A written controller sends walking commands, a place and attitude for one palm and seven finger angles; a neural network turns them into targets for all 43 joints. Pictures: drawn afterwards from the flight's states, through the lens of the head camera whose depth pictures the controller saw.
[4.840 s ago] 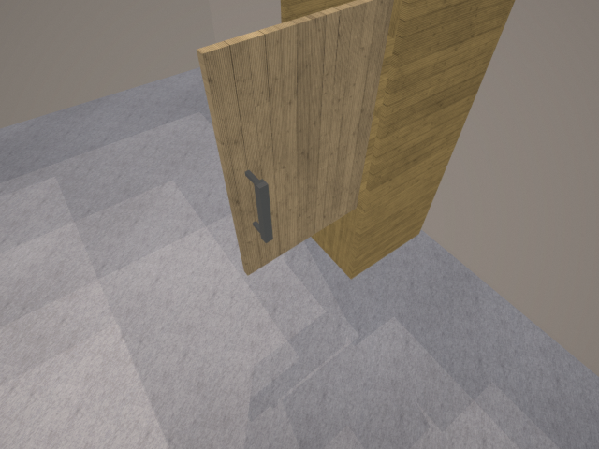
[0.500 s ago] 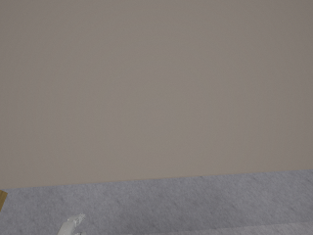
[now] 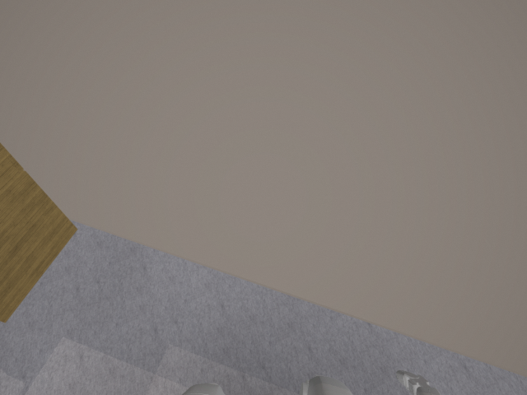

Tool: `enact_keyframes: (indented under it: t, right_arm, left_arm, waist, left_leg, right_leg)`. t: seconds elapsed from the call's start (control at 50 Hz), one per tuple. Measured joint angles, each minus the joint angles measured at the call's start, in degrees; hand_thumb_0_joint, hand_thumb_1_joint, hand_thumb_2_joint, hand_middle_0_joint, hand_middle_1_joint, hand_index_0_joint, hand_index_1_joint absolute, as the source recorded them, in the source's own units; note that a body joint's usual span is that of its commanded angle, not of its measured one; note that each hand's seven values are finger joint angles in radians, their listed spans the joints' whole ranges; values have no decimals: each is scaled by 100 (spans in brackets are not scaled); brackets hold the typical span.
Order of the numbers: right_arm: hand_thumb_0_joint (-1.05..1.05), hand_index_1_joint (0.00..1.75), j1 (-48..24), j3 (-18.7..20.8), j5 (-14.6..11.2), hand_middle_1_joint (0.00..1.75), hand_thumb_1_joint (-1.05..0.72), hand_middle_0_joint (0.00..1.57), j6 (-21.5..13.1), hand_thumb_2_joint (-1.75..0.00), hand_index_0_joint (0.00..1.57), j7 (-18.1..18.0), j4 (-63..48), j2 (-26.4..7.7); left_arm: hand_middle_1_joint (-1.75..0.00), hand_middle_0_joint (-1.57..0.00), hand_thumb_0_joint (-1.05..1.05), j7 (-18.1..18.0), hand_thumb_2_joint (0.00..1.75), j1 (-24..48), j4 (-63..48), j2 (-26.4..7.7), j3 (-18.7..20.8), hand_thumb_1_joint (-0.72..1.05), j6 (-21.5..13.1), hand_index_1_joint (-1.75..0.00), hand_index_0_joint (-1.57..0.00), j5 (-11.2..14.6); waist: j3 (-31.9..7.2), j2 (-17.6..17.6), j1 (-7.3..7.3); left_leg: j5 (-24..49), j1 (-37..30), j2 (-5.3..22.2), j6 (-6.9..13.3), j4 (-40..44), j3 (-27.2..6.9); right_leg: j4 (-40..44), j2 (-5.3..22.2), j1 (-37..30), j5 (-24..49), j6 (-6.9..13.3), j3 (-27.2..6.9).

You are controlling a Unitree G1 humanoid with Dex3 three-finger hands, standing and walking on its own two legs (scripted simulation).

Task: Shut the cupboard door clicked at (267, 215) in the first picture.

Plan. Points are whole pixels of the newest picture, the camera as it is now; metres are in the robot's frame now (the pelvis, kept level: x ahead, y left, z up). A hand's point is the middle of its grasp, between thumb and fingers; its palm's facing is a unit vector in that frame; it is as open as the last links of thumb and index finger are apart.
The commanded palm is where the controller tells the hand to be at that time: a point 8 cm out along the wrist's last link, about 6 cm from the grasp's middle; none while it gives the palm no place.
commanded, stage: turn to face it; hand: left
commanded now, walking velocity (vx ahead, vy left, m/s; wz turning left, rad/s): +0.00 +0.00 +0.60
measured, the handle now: out of the picture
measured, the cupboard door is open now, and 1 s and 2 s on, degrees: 92 92 92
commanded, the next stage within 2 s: take the last steps up to it in 2.00 s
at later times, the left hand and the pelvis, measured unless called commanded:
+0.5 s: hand out of the picture +0.03 +0.16 -0.16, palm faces +0.29 -0.93 -0.21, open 7.4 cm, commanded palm none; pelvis +0.00 -0.04 +0.00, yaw +18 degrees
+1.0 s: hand out of the picture -0.02 +0.13 -0.14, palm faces +0.56 -0.78 -0.28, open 7.4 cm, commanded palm none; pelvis +0.03 -0.08 +0.01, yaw +36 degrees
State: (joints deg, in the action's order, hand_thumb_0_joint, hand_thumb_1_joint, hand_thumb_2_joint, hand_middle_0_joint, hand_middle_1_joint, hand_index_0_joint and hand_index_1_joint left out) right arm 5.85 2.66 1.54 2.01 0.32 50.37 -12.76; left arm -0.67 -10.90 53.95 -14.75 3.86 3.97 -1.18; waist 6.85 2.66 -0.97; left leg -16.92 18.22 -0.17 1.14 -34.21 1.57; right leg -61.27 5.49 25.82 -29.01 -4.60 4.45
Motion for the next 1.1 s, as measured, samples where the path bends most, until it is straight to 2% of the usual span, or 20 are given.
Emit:
enact_keyframes:
  t: [0.04,0.1,0.16,0.2,0.24,0.3,0.34,0.46,0.5,0.52,0.54,0.58,0.64,0.72,0.8,0.86,0.9,0.94,1.0,1.1]
  right_arm:
    - [0,30,88,-17,6,30,-90,21,13,-90,20,-31,59,22]
    - [0,30,203,-10,22,30,-90,21,53,-90,20,-26,140,23]
    - [0,30,294,38,31,30,-90,21,118,-90,20,-7,185,-6]
    - [0,30,386,83,3,30,-90,21,174,-90,20,4,181,-23]
    - [0,30,364,158,-21,30,-90,21,235,-90,20,21,200,-92]
    - [0,30,312,259,-12,30,-90,21,313,-90,20,56,252,-222]
    - [1,30,296,264,-21,30,-90,21,323,-90,20,82,268,-223]
    - [1,30,244,164,-69,30,-91,20,242,-90,20,123,222,-114]
    - [1,30,242,127,-67,30,-90,20,178,-90,20,138,159,-117]
    - [0,30,276,123,-48,30,-90,20,121,-90,20,144,100,-156]
    - [0,30,253,127,-25,30,-90,20,77,-90,20,123,97,-121]
    - [0,30,249,89,10,30,-90,20,27,-90,20,73,95,-35]
    - [0,30,311,49,32,30,-90,21,4,-90,20,-14,111,30]
    - [0,30,357,40,46,30,-90,21,36,-90,20,-40,163,22]
    - [0,30,415,99,10,30,-90,21,141,-90,20,-26,184,-39]
    - [0,30,318,201,-20,30,-90,21,246,-90,20,7,219,-165]
    - [0,30,237,250,-19,30,-90,21,291,-90,20,32,248,-234]
    - [1,30,174,254,-27,30,-90,21,307,-90,20,63,254,-242]
    - [1,30,94,222,-50,30,-91,20,311,-90,20,106,232,-192]
    - [1,30,-69,129,-74,30,-91,20,238,-90,20,132,161,-109]
  left_arm:
    - [-30,-20,1,18,90,117,-76,-15,17,91,-10,-30,-20,12]
    - [-30,-20,0,39,90,250,-219,-5,12,91,-43,-30,-20,26]
    - [-30,-20,0,46,90,343,-342,23,-8,91,-96,-30,-20,39]
    - [-30,-20,0,51,90,317,-457,8,-28,91,-188,-30,-20,31]
    - [-30,-20,0,14,90,315,-502,59,-43,91,-281,-30,-20,-17]
    - [-30,-20,0,-33,90,247,-496,238,-104,91,-270,-30,-20,-30]
    - [-30,-20,0,-51,90,178,-470,304,-130,90,-255,-30,-20,-40]
    - [-30,-21,0,-3,90,64,-401,347,-175,90,-309,-30,-20,-52]
    - [-30,-21,0,23,90,-3,-377,318,-157,90,-287,-30,-20,-20]
    - [-30,-21,0,39,90,-48,-379,311,-142,90,-246,-30,-21,6]
    - [-30,-21,0,39,90,-16,-345,247,-120,90,-178,-30,-21,15]
    - [-30,-21,0,13,90,74,-249,118,-61,90,-43,-30,-20,5]
    - [-30,-21,0,13,90,216,-171,13,3,90,18,-30,-20,14]
    - [-30,-20,0,34,90,328,-260,-29,22,91,-32,-30,-20,44]
    - [-30,-20,0,41,90,315,-419,-33,-8,91,-168,-30,-20,54]
    - [-30,-20,0,-12,90,270,-461,70,-48,91,-288,-30,-20,-11]
    - [-30,-20,0,-49,90,194,-459,178,-82,91,-289,-30,-20,-17]
    - [-30,-20,0,-66,90,102,-436,250,-111,91,-287,-30,-20,-22]
    - [-30,-20,0,-55,90,-8,-389,313,-153,90,-303,-30,-20,-37]
    - [-30,-21,0,-7,90,-146,-301,312,-161,90,-320,-30,-20,-42]
  waist:
    - [-7,-66,-3]
    - [-34,-197,29]
    - [-71,-348,113]
    - [-159,-362,147]
    - [-125,-390,144]
    - [-51,-484,226]
    - [-39,-400,269]
    - [11,-30,210]
    - [-22,5,199]
    - [-97,-71,216]
    - [-84,-5,211]
    - [-61,88,174]
    - [-65,23,157]
    - [-42,-176,149]
    - [-120,-344,170]
    - [-75,-457,171]
    - [-25,-489,197]
    - [-9,-425,218]
    - [-1,-252,203]
    - [22,-28,84]
  left_leg:
    - [148,-68,-6,-51,201,-157]
    - [286,-116,10,-109,383,-379]
    - [304,-42,25,-216,336,-617]
    - [208,131,-38,-300,99,-756]
    - [-644,479,-108,-300,-780,-716]
    - [-1003,986,-100,-321,-2542,-451]
    - [-982,1020,-11,-395,-2827,-197]
    - [-854,288,76,-452,-1011,291]
    - [-236,-74,77,-379,-128,339]
    - [295,-121,131,-195,133,209]
    - [282,-5,80,-78,-46,155]
    - [-40,87,23,-13,-234,57]
    - [-8,46,11,-96,7,-185]
    - [228,-36,22,-180,317,-494]
    - [170,115,-39,-331,120,-815]
    - [-920,627,-137,-300,-1310,-752]
    - [-1066,927,-135,-328,-2422,-537]
    - [-1012,1001,-60,-399,-2811,-290]
    - [-968,795,31,-468,-2319,10]
    - [-738,168,41,-417,-758,293]
  right_leg:
    - [-48,-66,122,197,-32,-172]
    - [539,-139,32,290,-22,-296]
    - [1511,-257,-315,453,26,-307]
    - [2545,-283,-742,802,96,-283]
    - [2617,-227,-737,1207,396,-194]
    - [2667,-132,-900,1118,437,35]
    - [2866,-46,-1048,1167,422,147]
    - [2951,252,-1186,1148,354,502]
    - [2637,329,-1083,959,286,645]
    - [2283,313,-918,794,205,692]
    - [1773,321,-711,369,130,517]
    - [784,185,-305,-89,63,113]
    - [145,-21,47,56,8,-151]
    - [803,-201,-63,190,17,-252]
    - [2488,-349,-737,803,92,-226]
    - [2604,-275,-824,1001,449,-71]
    - [2699,-193,-969,1030,498,73]
    - [2899,-102,-1133,1101,495,194]
    - [3124,42,-1301,1175,473,375]
    - [2957,238,-1321,1025,372,704]
